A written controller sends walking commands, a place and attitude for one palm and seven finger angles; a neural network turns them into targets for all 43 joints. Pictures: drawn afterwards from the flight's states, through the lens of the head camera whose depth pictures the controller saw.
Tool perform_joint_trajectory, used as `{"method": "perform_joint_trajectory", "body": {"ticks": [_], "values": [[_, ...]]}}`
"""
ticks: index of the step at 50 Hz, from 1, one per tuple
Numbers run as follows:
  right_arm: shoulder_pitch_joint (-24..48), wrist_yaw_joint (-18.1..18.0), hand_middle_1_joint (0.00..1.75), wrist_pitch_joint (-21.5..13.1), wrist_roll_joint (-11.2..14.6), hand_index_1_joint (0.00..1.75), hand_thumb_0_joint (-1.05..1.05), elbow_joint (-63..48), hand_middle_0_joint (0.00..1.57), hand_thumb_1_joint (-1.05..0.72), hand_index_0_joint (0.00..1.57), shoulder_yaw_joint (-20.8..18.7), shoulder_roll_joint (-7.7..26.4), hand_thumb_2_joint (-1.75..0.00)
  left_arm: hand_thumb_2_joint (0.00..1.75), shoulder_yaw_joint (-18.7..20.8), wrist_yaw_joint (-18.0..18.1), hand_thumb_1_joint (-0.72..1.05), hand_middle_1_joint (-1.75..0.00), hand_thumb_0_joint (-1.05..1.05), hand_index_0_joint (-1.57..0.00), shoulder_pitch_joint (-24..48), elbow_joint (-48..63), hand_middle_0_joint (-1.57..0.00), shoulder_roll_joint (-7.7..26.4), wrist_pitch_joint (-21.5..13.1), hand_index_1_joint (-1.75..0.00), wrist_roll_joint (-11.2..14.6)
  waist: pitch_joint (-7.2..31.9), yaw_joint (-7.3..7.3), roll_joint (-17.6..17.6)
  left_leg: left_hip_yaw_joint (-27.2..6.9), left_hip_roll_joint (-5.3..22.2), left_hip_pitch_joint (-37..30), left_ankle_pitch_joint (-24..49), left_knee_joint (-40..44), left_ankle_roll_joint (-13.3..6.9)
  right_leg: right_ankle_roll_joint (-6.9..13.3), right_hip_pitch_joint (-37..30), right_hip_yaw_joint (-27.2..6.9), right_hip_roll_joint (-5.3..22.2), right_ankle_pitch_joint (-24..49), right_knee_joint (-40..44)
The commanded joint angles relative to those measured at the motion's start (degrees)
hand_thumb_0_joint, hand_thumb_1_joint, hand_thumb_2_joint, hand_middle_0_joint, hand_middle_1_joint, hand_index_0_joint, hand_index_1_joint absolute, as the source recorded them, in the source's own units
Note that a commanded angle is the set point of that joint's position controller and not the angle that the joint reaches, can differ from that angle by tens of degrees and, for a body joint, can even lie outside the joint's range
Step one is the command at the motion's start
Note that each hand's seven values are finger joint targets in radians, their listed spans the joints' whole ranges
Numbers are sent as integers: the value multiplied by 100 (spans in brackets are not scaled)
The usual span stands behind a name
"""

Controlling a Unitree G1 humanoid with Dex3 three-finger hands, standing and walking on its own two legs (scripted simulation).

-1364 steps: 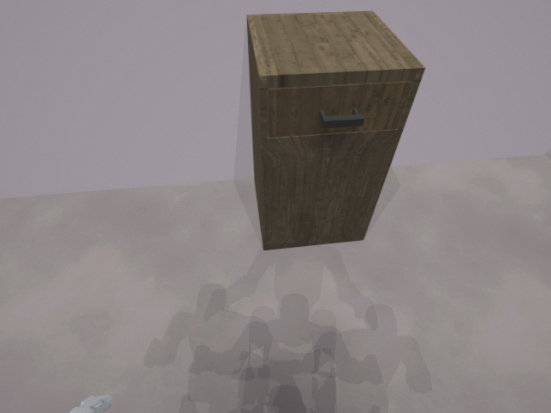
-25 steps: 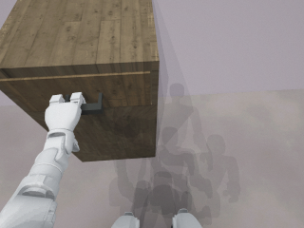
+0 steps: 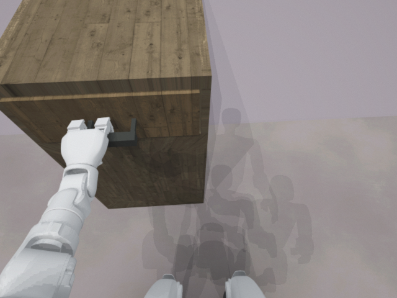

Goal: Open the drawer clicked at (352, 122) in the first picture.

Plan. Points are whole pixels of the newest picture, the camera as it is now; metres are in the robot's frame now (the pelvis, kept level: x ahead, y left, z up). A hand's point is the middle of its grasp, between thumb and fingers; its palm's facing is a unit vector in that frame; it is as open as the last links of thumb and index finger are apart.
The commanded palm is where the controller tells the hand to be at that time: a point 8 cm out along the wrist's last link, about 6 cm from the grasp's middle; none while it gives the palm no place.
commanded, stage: close the thumb around the handle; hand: left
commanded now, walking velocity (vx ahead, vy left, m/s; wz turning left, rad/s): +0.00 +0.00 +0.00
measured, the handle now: (111, 131) +0.47 +0.22 +0.00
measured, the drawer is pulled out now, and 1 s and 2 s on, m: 0.01 0.09 0.21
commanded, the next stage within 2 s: pull the drawer open in 0.08 s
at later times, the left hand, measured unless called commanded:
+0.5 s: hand (94, 163) +0.40 +0.25 -0.03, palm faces -0.05 -0.04 -1.00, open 5.8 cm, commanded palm +0.36 +0.24 +0.03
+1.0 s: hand (90, 193) +0.33 +0.24 -0.03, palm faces -0.01 -0.06 -1.00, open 5.7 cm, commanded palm +0.29 +0.24 +0.03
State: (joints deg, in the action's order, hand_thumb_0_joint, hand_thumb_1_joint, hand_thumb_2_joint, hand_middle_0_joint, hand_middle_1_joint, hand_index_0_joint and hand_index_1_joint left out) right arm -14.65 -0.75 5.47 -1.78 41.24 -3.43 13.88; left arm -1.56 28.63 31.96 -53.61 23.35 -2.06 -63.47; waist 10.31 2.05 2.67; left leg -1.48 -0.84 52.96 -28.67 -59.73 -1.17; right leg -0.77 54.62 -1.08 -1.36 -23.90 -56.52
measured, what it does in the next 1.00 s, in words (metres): stands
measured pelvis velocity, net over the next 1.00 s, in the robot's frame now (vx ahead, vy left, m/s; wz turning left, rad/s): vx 0.02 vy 0.00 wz -0.01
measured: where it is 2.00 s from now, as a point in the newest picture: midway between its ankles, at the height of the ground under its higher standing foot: outside the picture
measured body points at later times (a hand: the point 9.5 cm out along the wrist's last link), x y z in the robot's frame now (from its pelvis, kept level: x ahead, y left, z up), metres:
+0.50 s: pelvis +0.00 +0.00 +0.01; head +0.10 -0.01 +0.45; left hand +0.39 +0.25 +0.03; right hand +0.06 -0.27 -0.13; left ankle -0.01 +0.10 -0.67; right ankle +0.02 -0.13 -0.67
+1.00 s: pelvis +0.02 +0.00 +0.02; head +0.09 +0.00 +0.46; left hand +0.32 +0.24 +0.03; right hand +0.17 -0.25 -0.10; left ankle -0.01 +0.10 -0.67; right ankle +0.02 -0.13 -0.67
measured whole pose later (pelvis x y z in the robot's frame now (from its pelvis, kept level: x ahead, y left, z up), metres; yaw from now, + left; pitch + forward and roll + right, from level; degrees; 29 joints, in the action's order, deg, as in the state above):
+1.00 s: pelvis +0.02 +0.00 +0.02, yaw -1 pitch +18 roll -1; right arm -10.2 -1.0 5.2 -1.1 36.2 -2.6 13.1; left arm -3.1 30.1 4.5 -29.0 18.9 1.1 -62.8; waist 10.1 -0.4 2.0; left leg -0.5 -0.4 43.2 -29.0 -54.7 -1.3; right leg -0.9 45.4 -2.1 -1.7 -24.1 -52.0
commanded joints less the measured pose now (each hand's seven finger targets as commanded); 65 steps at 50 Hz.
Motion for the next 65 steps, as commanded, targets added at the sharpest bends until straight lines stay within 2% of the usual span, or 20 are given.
{"method": "perform_joint_trajectory", "body": {"ticks": [1, 7, 8, 11, 12, 14, 16, 19, 26, 29, 33, 35, 37, 42, 48, 53, 56, 60, 62, 65], "values": [[-540, -123, 30, -145, -11, 30, 0, -329, 20, -90, 20, -283, 918, -90, 90, 261, 37, 90, -135, 0, -40, 2094, 675, -40, 1182, -88, -135, -4, 1945, 300, -212, 74, -8, -1306, 1842, 734, -66, 330, -1067, 247, -142, 1319, 641], [-634, -142, 30, -166, 2, 30, 0, -332, 20, -90, 20, -268, 925, -90, 90, 297, -19, 90, -135, 0, -40, 2222, 571, -40, 1352, -154, -135, -99, 2133, 263, 31, 72, -19, -1340, 1839, 694, -51, 347, -922, 253, -140, 1230, 568], [-643, -139, 30, -176, 6, 30, 0, -344, 20, -90, 20, -278, 907, -90, 90, 134, -31, 90, -135, 0, -40, 2286, 544, -40, 1161, -153, -135, -103, 2109, 320, 58, 69, -17, -1346, 1813, 681, -44, 346, -845, 256, -148, 1190, 573], [-665, -103, 30, -202, -15, 30, 0, -381, 20, -90, 20, -306, 886, -90, 90, 158, -51, 90, -135, 0, -40, 2024, 630, -40, 1012, -196, -135, -17, 2337, 200, 200, 88, -7, -1543, 2022, 691, -19, 370, -960, 287, -164, 1327, 548], [-686, -103, 30, -188, -10, 30, 0, -404, 20, -90, 20, -311, 891, -90, 90, 289, -45, 90, -135, 0, -40, 1829, 730, -40, 1143, -224, -135, -18, 2462, 111, 50, 96, -6, -1564, 2153, 685, -24, 362, -1112, 271, -168, 1475, 530], [-603, -102, 30, -167, 7, 30, 0, -490, 20, -90, 20, -319, 842, -90, 90, 153, -45, 90, -135, 0, -40, 1494, 926, -40, 887, -235, -135, 41, 2544, 75, -28, 141, -11, -1617, 2233, 721, -26, 353, -1312, 255, -179, 1620, 580], [-563, -79, 30, -186, 19, 30, 0, -496, 20, -90, 20, -322, 827, -90, 90, 121, -76, 90, -135, 0, -40, 1226, 937, -40, 752, -251, -135, 123, 2365, 51, 11, 153, -12, -1552, 2162, 778, -29, 365, -1350, 262, -175, 1588, 620], [-502, -100, 30, -183, 36, 30, 0, -540, 20, -90, 20, -321, 828, -90, 90, 191, -45, 90, -135, 0, -40, 842, 1098, -40, 790, -291, -135, 137, 2162, 21, -279, 179, 5, -1496, 2083, 858, -62, 349, -1479, 248, -178, 1603, 706], [-264, -113, 30, -171, 46, 30, 0, -641, 20, -90, 20, -295, 846, -90, 90, 538, 77, 90, -135, 0, -40, -178, 1657, -40, 993, -330, -135, 138, 1908, -163, -317, 210, -16, -1477, 2225, 962, -56, 373, -1769, 192, -165, 1858, 744], [-197, -98, 30, -181, 52, 30, 0, -670, 20, -90, 20, -304, 812, -90, 90, 388, 188, 90, -135, 0, -40, -389, 1798, -40, 760, -265, -135, 67, 1700, -113, -261, 215, 0, -1586, 2287, 982, -36, 366, -1616, 239, -171, 1824, 769], [-99, -79, 30, -171, 44, 30, 0, -730, 20, -90, 20, -308, 801, -90, 90, 463, 325, 90, -135, 0, -40, -661, 2190, -40, 799, -115, -135, 14, 1824, -188, -127, 178, 12, -1845, 2630, 990, 4, 384, -1690, 266, -188, 1983, 719], [-47, -71, 30, -186, 49, 30, 0, -779, 20, -90, 20, -320, 770, -90, 90, 293, 353, 90, -135, 0, -40, -784, 2392, -40, 574, -5, -135, 28, 1874, -131, -160, 193, 20, -1969, 2752, 974, 12, 368, -1727, 279, -186, 2084, 754], [14, -72, 30, -173, 47, 30, 0, -830, 20, -90, 20, -305, 781, -90, 90, 451, 353, 90, -135, 0, -40, -1118, 2583, -40, 711, 73, -135, 55, 1983, -242, -156, 184, 18, -2013, 2943, 993, 25, 361, -1884, 262, -175, 2215, 730], [208, -89, 30, -181, 65, 30, 0, -983, 20, -90, 20, -260, 740, -90, 90, 315, 315, 90, -135, 0, -40, -1598, 3086, -40, 546, 267, -135, 90, 1882, -255, -36, 179, 30, -2197, 3191, 1046, 40, 353, -2007, 265, -173, 2382, 787], [388, -99, 30, -218, 43, 30, 0, -1108, 20, -90, 20, -218, 689, -90, 90, 216, 301, 90, -135, 0, -40, -2264, 3390, -40, 357, 370, -135, 71, 1626, -252, -155, 181, 21, -2220, 3064, 1085, 43, 351, -2042, 277, -177, 2335, 857], [505, -119, 30, -248, 14, 30, 0, -1146, 20, -90, 20, -176, 683, -90, 90, 313, 304, 90, -135, 0, -40, -2389, 3585, -40, 479, 352, -135, 40, 1402, -276, -112, 189, -16, -2061, 2556, 1146, 50, 368, -2011, 274, -171, 2038, 869], [611, -115, 30, -275, -9, 30, 0, -1182, 20, -90, 20, -178, 684, -90, 90, 532, 351, 90, -135, 0, -40, -2796, 3863, -40, 627, 309, -135, 55, 1614, -413, -1, 195, -14, -2162, 2810, 1111, 58, 392, -2141, 236, -168, 2214, 815], [684, -66, 30, -320, 0, 30, 0, -1240, 20, -90, 20, -178, 625, -90, 90, 260, 400, 90, -135, 0, -40, -3216, 4135, -40, 289, 310, -135, 28, 1443, -363, -30, 166, -2, -2204, 2789, 1099, 89, 382, -1996, 267, -180, 2108, 800], [755, -56, 30, -340, -19, 30, 0, -1289, 20, -90, 20, -170, 634, -90, 90, 325, 451, 90, -135, 0, -40, -3239, 4451, -40, 378, 284, -135, 8, 1528, -399, 106, 155, 14, -2286, 2799, 1100, 93, 388, -1960, 253, -176, 2010, 779], [787, -42, 30, -389, -26, 30, 0, -1304, 20, -90, 20, -176, 612, -90, 90, 250, 490, 90, -135, 0, -40, -3619, 4501, -40, 219, 311, -135, 42, 1438, -374, -117, 148, 8, -2222, 2621, 1085, 78, 382, -1949, 274, -180, 1947, 782]]}}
